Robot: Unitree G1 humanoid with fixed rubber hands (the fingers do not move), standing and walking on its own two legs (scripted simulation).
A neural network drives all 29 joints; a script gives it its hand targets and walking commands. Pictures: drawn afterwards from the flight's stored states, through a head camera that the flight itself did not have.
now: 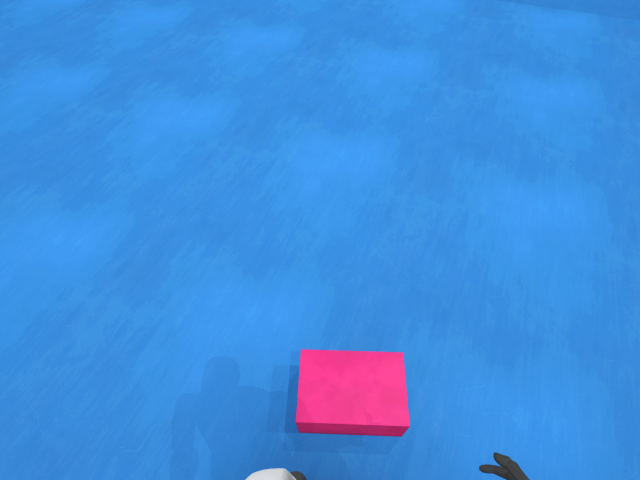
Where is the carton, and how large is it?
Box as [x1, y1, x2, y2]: [296, 349, 409, 436]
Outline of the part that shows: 301,349 296,410 296,424 299,432 401,436 409,426 402,352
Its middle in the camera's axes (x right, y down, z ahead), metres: +0.09 +0.45 +1.11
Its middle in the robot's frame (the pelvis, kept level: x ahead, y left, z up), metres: +0.40 -0.02 -0.69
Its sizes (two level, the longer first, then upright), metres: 0.297 0.196 0.145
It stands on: the floor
